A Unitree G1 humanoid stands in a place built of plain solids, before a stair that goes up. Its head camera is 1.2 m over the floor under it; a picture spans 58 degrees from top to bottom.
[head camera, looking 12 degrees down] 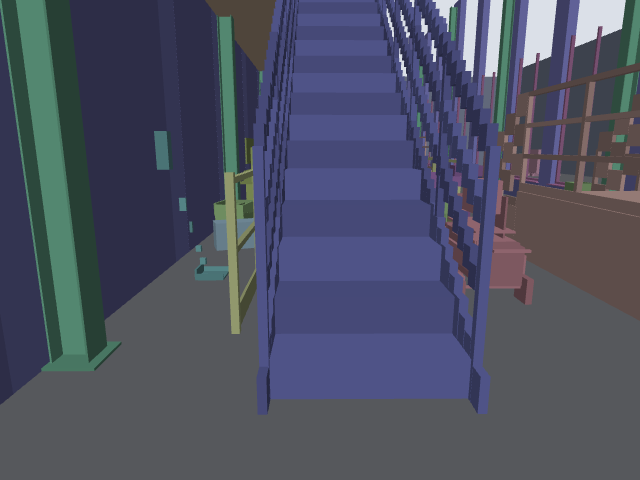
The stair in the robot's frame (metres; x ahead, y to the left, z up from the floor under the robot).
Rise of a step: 0.21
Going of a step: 0.29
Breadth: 1.06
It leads straight ahead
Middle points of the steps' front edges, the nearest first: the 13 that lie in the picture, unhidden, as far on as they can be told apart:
1.91 -0.24 0.21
2.20 -0.24 0.42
2.50 -0.24 0.63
2.79 -0.24 0.84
3.09 -0.23 1.05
3.38 -0.23 1.26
3.68 -0.23 1.47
3.97 -0.23 1.68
4.27 -0.23 1.88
4.56 -0.22 2.09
4.86 -0.22 2.30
5.15 -0.22 2.51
5.45 -0.22 2.72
